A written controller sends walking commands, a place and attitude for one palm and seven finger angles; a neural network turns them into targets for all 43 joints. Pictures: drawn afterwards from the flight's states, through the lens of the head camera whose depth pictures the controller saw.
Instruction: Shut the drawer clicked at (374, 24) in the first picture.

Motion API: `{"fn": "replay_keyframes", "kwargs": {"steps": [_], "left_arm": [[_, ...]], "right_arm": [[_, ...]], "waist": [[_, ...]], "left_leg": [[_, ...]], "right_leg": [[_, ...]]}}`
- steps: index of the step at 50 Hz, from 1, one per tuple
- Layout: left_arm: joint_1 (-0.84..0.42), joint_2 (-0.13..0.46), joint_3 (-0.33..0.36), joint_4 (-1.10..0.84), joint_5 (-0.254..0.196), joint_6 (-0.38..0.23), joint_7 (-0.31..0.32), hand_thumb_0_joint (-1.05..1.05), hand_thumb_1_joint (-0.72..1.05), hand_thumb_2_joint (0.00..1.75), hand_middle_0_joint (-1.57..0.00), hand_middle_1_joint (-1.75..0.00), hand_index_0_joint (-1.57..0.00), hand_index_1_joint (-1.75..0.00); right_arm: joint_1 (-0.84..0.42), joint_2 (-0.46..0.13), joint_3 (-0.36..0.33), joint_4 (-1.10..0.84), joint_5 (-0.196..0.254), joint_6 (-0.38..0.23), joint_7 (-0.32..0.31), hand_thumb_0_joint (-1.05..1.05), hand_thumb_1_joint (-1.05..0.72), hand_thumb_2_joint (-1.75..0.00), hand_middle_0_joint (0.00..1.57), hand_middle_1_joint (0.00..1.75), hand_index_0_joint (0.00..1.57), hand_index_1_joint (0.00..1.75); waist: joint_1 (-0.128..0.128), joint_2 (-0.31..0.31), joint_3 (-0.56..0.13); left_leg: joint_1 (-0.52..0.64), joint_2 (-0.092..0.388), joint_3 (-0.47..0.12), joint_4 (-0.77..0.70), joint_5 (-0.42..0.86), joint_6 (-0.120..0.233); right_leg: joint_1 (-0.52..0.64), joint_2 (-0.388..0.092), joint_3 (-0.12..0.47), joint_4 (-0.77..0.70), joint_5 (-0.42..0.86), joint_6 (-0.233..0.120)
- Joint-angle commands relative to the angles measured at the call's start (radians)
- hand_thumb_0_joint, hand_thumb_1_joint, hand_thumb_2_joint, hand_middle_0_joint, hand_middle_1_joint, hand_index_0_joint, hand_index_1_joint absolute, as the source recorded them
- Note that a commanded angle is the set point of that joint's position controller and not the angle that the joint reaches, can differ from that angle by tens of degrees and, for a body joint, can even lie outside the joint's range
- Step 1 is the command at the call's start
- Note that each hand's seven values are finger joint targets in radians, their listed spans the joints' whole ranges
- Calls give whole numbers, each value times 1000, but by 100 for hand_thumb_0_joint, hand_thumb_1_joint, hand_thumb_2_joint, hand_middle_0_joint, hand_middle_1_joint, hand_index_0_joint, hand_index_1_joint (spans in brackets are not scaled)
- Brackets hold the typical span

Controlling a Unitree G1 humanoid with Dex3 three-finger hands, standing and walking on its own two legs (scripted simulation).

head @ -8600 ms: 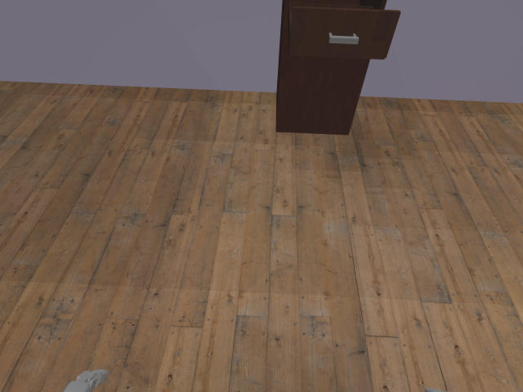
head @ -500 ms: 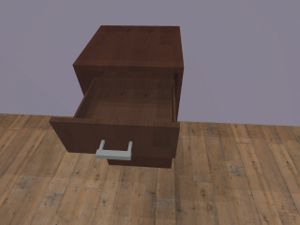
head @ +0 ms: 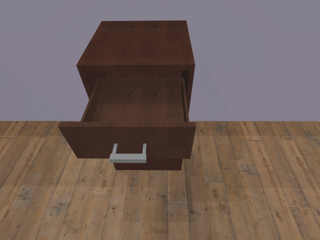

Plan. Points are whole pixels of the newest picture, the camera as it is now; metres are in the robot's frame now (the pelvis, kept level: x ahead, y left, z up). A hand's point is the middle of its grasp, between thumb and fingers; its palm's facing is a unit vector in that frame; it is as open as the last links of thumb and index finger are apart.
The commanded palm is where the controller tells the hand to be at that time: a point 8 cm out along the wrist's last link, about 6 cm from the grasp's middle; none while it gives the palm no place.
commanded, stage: come to a stop and stand still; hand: left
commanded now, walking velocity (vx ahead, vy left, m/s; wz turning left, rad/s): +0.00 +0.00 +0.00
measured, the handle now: (129, 152) +0.39 +0.12 -0.05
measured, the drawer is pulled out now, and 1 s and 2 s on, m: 0.29 0.29 0.29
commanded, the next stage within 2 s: look again from close up in 0.68 s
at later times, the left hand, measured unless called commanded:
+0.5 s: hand out of the picture +0.03 +0.16 -0.17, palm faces +0.04 -0.98 -0.21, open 7.3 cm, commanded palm none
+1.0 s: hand out of the picture +0.05 +0.15 -0.17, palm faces +0.04 -0.98 -0.21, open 7.3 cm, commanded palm none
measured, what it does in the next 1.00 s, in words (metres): shifts its weight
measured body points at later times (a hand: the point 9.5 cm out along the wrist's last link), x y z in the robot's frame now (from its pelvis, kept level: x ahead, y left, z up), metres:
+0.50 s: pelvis +0.04 -0.01 +0.00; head +0.04 -0.02 +0.45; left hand +0.03 +0.21 -0.15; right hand +0.04 -0.23 -0.16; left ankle +0.00 +0.06 -0.74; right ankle +0.04 -0.11 -0.74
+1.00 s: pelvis +0.05 -0.02 +0.00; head +0.07 -0.03 +0.45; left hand +0.05 +0.20 -0.15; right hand +0.04 -0.24 -0.16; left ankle +0.00 +0.06 -0.74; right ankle +0.04 -0.11 -0.74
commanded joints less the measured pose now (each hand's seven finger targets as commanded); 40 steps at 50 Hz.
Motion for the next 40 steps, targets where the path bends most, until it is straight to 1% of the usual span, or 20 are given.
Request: {"fn": "replay_keyframes", "kwargs": {"steps": [1,2,3,4,5,9,11,18,19,20,22,24,25,26,28,30,34,35,36,40], "left_arm": [[29,93,16,-39,2,-19,3,0,90,90,-20,-30,-20,-30],[28,91,15,-37,2,-19,4,0,90,90,-20,-30,-20,-30],[29,90,14,-34,2,-19,4,0,90,90,-20,-30,-20,-30],[29,89,14,-30,2,-21,4,0,90,90,-20,-30,-20,-30],[28,92,14,-29,1,-21,4,0,90,90,-20,-30,-20,-30],[25,85,9,-18,-1,-25,6,0,90,90,-20,-30,-20,-30],[23,86,8,-10,-2,-28,7,0,90,90,-20,-30,-20,-30],[32,83,6,12,-5,-31,10,0,90,90,-20,-30,-20,-30],[32,87,4,14,-5,-32,11,0,90,90,-20,-30,-20,-30],[30,87,5,16,-6,-31,11,0,90,90,-20,-30,-20,-30],[30,85,4,20,-6,-32,12,0,90,90,-20,-30,-20,-30],[31,85,3,24,-6,-30,12,0,90,90,-20,-30,-20,-30],[30,86,4,26,-6,-30,10,0,90,90,-20,-30,-20,-30],[33,87,3,27,-6,-31,11,0,90,90,-20,-30,-20,-30],[37,89,2,32,-6,-32,12,0,90,90,-20,-30,-20,-30],[32,89,1,32,-7,-32,10,0,90,90,-20,-30,-20,-30],[33,89,1,35,-7,-34,12,0,90,90,-20,-30,-20,-30],[34,91,1,34,-9,-33,11,0,90,90,-20,-30,-20,-30],[33,91,1,33,-8,-33,12,0,90,90,-20,-30,-20,-30],[35,93,2,35,-9,-34,11,0,90,90,-20,-30,-20,-30]], "right_arm": [[-12,-97,-19,-46,1,-29,-9,0,-90,-90,20,30,20,30],[-5,-96,-18,-40,1,-28,-10,0,-90,-90,20,30,20,30],[1,-96,-17,-36,1,-27,-9,0,-90,-90,20,30,20,30],[5,-97,-16,-30,1,-28,-10,0,-90,-90,20,30,20,30],[9,-93,-16,-26,2,-30,-10,0,-90,-90,20,30,20,30],[18,-89,-10,-11,5,-35,-13,0,-90,-90,20,30,20,30],[17,-90,-8,-4,6,-37,-15,0,-90,-90,20,30,20,30],[8,-84,-4,19,7,-43,-21,0,-90,-90,20,30,20,30],[10,-84,-4,20,7,-43,-21,0,-90,-90,20,30,20,30],[6,-82,-5,23,7,-41,-22,0,-90,-90,20,30,20,30],[1,-83,-4,28,7,-42,-23,0,-90,-90,20,30,20,30],[0,-82,-2,34,7,-41,-25,0,-90,-90,20,30,20,30],[-2,-82,-2,36,7,-42,-25,0,-90,-90,20,30,20,30],[-4,-82,-3,37,7,-42,-25,0,-90,-90,20,30,20,30],[-6,-81,-2,41,8,-42,-26,0,-90,-90,20,30,20,30],[-9,-80,-2,44,8,-41,-26,0,-90,-90,20,30,20,30],[-3,-80,-1,51,8,-43,-27,0,-90,-90,20,30,20,30],[-7,-80,-2,53,7,-42,-27,0,-90,-90,20,30,20,30],[-9,-78,-2,54,8,-42,-27,0,-90,-90,20,30,20,30],[-2,-74,-2,60,8,-43,-28,0,-90,-90,20,30,20,30]], "waist": [[19,19,79],[17,10,92],[16,1,89],[12,-6,90],[14,-3,80],[7,-26,55],[5,-42,46],[2,-19,26],[0,-33,18],[0,-28,31],[0,-21,33],[1,-27,44],[2,-7,45],[2,-3,40],[3,-14,31],[3,-18,47],[3,-30,29],[5,-19,29],[5,-18,43],[6,-16,30]], "left_leg": [[-124,186,-237,-198,-174,-21],[-126,186,-234,-198,-186,-22],[-122,182,-233,-195,-190,-22],[-113,180,-229,-189,-171,-22],[-102,181,-230,-190,-150,-20],[-56,177,-207,-158,-51,-24],[-28,176,-194,-138,25,-25],[36,176,-171,-103,166,-30],[43,176,-168,-97,175,-30],[43,177,-168,-99,183,-29],[51,178,-164,-94,205,-32],[49,178,-165,-99,192,-33],[50,179,-165,-102,204,-31],[58,180,-163,-96,218,-33],[64,178,-158,-92,208,-34],[54,177,-160,-97,194,-33],[67,178,-159,-94,216,-36],[67,178,-159,-96,210,-35],[59,177,-157,-94,201,-37],[67,179,-156,-97,212,-36]], "right_leg": [[24,-69,82,-72,-61,-37],[14,-70,87,-78,-73,-37],[13,-72,90,-83,-79,-37],[10,-73,96,-86,-71,-38],[14,-75,94,-89,-59,-40],[25,-86,101,-95,-9,-38],[29,-90,102,-97,29,-37],[44,-96,105,-93,119,-37],[51,-99,103,-93,134,-36],[46,-96,105,-96,142,-39],[49,-99,105,-93,160,-38],[50,-99,104,-97,149,-38],[51,-97,102,-98,156,-39],[54,-99,103,-96,167,-40],[64,-102,106,-101,176,-39],[64,-100,107,-108,177,-41],[84,-104,102,-104,201,-41],[85,-103,104,-110,197,-43],[81,-105,104,-111,196,-42],[93,-103,104,-113,209,-44]]}}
